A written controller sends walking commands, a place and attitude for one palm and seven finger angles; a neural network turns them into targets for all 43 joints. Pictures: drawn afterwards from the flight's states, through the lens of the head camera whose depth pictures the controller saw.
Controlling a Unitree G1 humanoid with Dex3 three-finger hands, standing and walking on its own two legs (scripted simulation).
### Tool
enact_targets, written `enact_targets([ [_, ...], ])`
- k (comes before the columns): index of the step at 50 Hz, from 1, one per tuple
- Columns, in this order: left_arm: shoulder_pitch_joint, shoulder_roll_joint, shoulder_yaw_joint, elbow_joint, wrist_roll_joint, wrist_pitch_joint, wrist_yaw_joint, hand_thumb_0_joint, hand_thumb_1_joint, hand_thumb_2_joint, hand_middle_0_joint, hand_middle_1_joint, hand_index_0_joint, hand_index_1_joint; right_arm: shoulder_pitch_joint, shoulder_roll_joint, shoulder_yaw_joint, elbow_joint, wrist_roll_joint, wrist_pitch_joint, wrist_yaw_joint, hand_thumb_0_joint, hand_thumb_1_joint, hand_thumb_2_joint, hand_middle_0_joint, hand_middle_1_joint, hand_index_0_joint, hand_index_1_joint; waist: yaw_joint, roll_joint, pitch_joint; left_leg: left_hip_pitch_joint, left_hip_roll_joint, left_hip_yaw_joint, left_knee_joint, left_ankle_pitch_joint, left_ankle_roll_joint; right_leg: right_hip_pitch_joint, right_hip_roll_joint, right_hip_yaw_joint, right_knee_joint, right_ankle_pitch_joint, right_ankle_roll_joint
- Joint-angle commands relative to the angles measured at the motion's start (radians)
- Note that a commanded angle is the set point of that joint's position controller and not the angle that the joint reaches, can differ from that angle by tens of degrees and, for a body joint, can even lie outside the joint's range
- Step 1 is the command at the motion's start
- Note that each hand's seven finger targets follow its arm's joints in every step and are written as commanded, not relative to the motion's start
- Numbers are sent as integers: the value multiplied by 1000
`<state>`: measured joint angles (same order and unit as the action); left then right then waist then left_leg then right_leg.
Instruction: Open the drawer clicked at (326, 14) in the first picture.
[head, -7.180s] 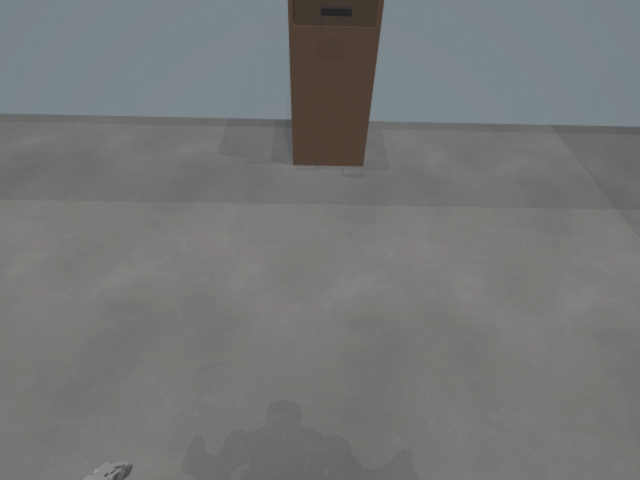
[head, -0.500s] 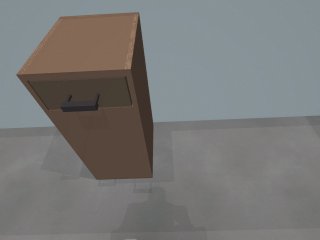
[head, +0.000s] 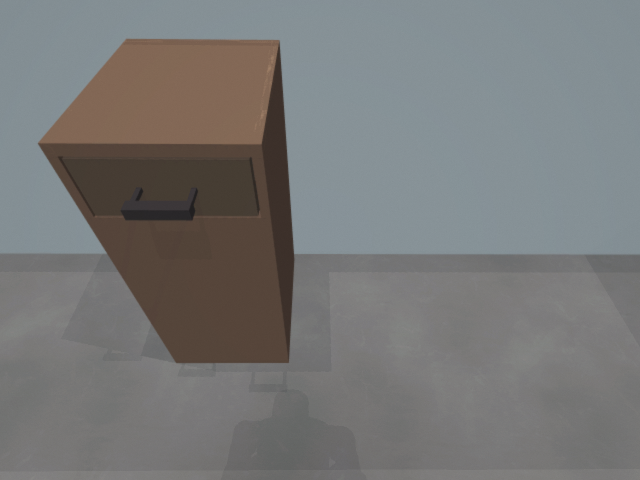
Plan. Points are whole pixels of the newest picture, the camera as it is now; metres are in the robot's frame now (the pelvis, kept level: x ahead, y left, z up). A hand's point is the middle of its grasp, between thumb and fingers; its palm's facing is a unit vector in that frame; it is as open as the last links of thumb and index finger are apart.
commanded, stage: look again from close up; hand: left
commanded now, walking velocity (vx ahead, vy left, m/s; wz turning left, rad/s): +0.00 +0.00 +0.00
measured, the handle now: (162, 201) +0.56 +0.32 -0.01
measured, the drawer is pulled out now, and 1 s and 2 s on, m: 0.00 0.00 0.00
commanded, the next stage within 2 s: raise the hand with hooked fingers in 0.56 s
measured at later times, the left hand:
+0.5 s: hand out of the picture +0.02 +0.24 -0.18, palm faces +0.01 -0.98 -0.20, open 7.4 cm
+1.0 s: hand (137, 413) +0.20 +0.25 -0.04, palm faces -0.05 -0.33 -0.94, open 8.1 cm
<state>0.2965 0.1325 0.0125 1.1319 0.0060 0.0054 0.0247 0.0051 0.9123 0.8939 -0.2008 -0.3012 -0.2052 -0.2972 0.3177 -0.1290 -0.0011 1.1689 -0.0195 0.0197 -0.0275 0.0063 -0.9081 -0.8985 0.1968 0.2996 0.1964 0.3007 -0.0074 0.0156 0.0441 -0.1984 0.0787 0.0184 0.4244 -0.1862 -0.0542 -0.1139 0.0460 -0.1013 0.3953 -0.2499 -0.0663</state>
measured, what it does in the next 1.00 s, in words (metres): stands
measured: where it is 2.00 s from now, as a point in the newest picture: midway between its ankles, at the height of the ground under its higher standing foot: outside the picture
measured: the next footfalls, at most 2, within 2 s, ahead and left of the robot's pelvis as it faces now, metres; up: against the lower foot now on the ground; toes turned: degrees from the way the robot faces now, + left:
none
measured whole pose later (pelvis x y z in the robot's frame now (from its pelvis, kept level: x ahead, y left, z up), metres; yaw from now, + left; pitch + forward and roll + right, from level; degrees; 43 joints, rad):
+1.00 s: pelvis +0.00 +0.04 -0.03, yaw -4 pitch +7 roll +2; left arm 0.43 0.29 -0.06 0.02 0.85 0.00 0.34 0.01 0.71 0.81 -0.21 -0.43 -0.21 -0.43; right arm 0.11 -0.25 -0.04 0.60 -0.03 -0.05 0.03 0.02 -0.91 -0.90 0.20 0.30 0.20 0.30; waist 0.03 0.02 -0.13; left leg -0.46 -0.01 0.14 0.68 -0.34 0.03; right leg -0.51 0.00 0.01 0.76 -0.38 -0.04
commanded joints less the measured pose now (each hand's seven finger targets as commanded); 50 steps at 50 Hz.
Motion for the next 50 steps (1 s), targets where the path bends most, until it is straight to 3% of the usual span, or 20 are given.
enact_targets([
  [1,44,100,15,-28,-4,-18,12,0,900,900,-200,-300,-200,-300,55,-74,-13,-24,5,-19,-10,0,-900,-900,200,300,200,300,6,-7,66,13,25,-25,-51,37,41,-119,-161,157,-160,-68,26],
  [2,151,122,10,-8,18,-58,51,0,900,900,-200,-300,-200,-300,-79,-88,-10,-96,10,-44,1,0,-900,-900,200,300,200,300,65,-83,87,-154,-12,30,213,-90,13,-64,-254,277,-110,618,120],
  [3,130,164,15,-45,17,-69,46,0,900,900,-200,-300,-200,-300,7,-50,-14,-133,10,-27,3,0,-900,-900,200,300,200,300,-8,-69,-9,-143,-14,-40,288,-168,49,-25,-313,268,-81,643,86],
  [4,80,144,11,-62,15,-67,36,0,900,900,-200,-300,-200,-300,26,-49,-21,-123,10,-23,5,0,-900,-900,200,300,200,300,-21,13,-20,-116,-4,-24,307,-179,58,-69,-296,213,-82,487,5],
  [5,52,148,12,-73,17,-64,34,0,900,900,-200,-300,-200,-300,50,-34,-16,-115,14,-24,11,0,-900,-900,200,300,200,300,-36,-21,-48,-96,-9,3,271,-169,50,-87,-266,186,-97,301,-48],
  [6,27,152,19,-92,17,-63,32,0,900,900,-200,-300,-200,-300,76,-39,-15,-126,9,-29,15,0,-900,-900,200,300,200,300,-40,5,-74,-64,-26,17,201,-124,47,-71,-245,156,-66,242,-55],
  [8,42,120,13,-91,11,-57,31,0,900,900,-200,-300,-200,-300,101,-52,-12,-122,7,-46,10,0,-900,-900,200,300,200,300,-32,-23,-80,0,-20,-11,58,-19,55,-97,-193,139,16,139,-27],
  [13,91,63,-1,-69,10,-27,24,0,900,900,-200,-300,-200,-300,65,-106,-11,-129,2,-58,-7,0,-900,-900,200,300,200,300,22,116,41,-117,77,-146,-70,103,125,-92,-98,70,84,-32,30],
  [15,92,64,-4,-65,11,-24,20,0,900,900,-200,-300,-200,-300,50,-111,-10,-133,5,-57,-7,0,-900,-900,200,300,200,300,23,19,84,-151,57,-145,-97,-31,122,-101,-106,83,58,-22,30],
  [20,79,79,-2,-70,13,-21,15,0,900,900,-200,-300,-200,-300,52,-123,-10,-125,3,-60,-6,0,-900,-900,200,300,200,300,20,4,76,-128,46,-149,-141,-88,121,-101,-120,83,56,2,37],
  [32,75,95,-3,-54,10,-20,14,0,900,900,-200,-300,-200,-300,46,-129,-3,-93,6,-64,-10,0,-900,-900,200,300,200,300,14,12,0,-13,35,-92,-80,158,117,-73,-140,90,38,83,46],
  [33,108,123,-12,-33,19,-33,53,0,900,900,-200,-300,-200,-300,-32,-169,-5,-162,22,-59,1,0,-900,-900,200,300,200,300,35,-92,54,-84,52,-80,81,303,86,-114,-168,133,-3,210,55],
  [34,-666,467,18,-1584,186,-189,81,0,877,890,-202,-315,-202,-315,-9,-314,-26,-508,63,-204,-24,0,-900,-900,200,300,200,300,-68,241,-452,246,-35,-77,-1,406,76,-119,-47,109,142,251,16],
  [35,-196,377,18,-1292,212,-98,150,0,853,880,-203,-330,-203,-330,-103,-217,0,-443,52,-314,-64,0,-900,-900,200,300,200,300,22,351,-394,319,21,-98,-48,498,24,-229,-58,41,256,-10,13],
  [36,-151,285,-1,-1216,143,-30,199,0,830,870,-205,-345,-205,-345,-91,-220,-32,-350,50,-342,-74,0,-900,-900,200,300,200,300,-4,248,-304,183,19,-97,-82,360,-7,-274,-52,21,297,-133,32],
  [37,169,83,-111,-1045,175,69,207,0,807,860,-207,-360,-207,-360,-84,-173,-29,-356,68,-343,-75,0,-900,-900,200,300,200,300,-1,171,-208,106,17,-103,-94,264,13,-326,-50,32,288,-168,38],
  [38,-1,100,-150,-1266,206,57,216,0,783,850,-208,-375,-208,-375,-125,-186,-28,-450,64,-351,-62,0,-900,-900,200,300,200,300,-8,145,-100,18,-8,-102,-66,147,25,-320,-61,36,252,-119,38],
  [41,125,232,-79,-1214,471,55,283,0,713,820,-213,-420,-213,-420,-173,-249,-41,-556,18,-320,-37,0,-900,-900,200,300,200,300,2,53,-114,-131,-68,-79,77,54,60,-320,-38,69,156,-32,4],
  [45,468,141,-114,-1018,776,62,319,0,620,780,-220,-480,-220,-480,-255,-238,-73,-673,-17,-160,29,0,-900,-900,200,300,200,300,89,-325,-42,-313,-85,-19,164,-1,63,-400,-14,102,187,-125,-4],
  [50,425,301,16,-1201,993,-43,361,0,503,730,-228,-555,-228,-555,-349,-228,-64,-783,-12,-27,88,0,-900,-900,200,300,200,300,171,-162,-199,-343,-117,21,222,45,65,-320,-28,190,280,62,-17],
])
